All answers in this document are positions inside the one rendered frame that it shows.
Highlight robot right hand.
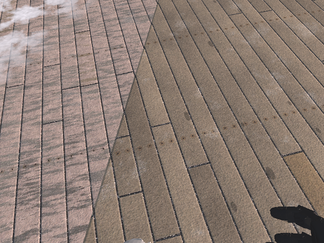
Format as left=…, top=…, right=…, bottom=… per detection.
left=266, top=205, right=324, bottom=243

